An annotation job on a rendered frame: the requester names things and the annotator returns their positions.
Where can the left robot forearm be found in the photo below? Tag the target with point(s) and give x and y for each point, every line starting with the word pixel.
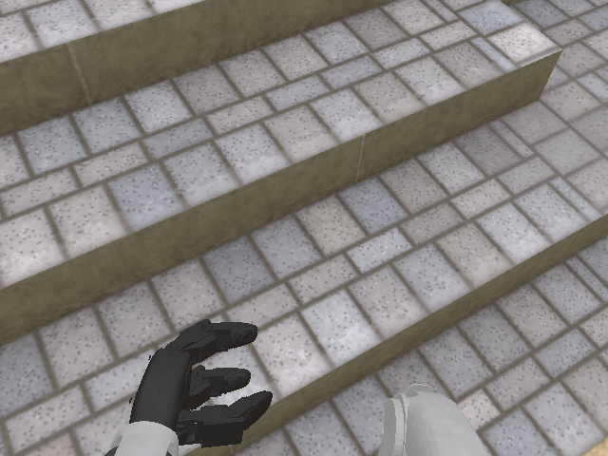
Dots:
pixel 144 438

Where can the robot right thigh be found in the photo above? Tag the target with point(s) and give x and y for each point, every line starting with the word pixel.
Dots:
pixel 428 424

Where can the left robot hand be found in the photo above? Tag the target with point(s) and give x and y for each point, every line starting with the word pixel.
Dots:
pixel 170 387

